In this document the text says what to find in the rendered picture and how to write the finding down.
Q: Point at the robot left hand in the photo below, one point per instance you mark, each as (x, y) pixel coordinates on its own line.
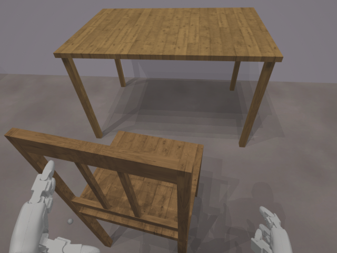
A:
(28, 236)

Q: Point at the chair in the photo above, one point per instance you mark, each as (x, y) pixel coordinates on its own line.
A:
(141, 182)

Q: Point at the table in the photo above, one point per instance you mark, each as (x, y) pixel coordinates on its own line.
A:
(192, 34)

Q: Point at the robot right hand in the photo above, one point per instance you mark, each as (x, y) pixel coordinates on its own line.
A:
(277, 240)

